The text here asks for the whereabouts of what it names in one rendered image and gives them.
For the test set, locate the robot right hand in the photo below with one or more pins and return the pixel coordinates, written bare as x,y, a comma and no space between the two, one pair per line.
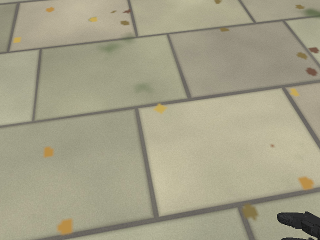
308,222

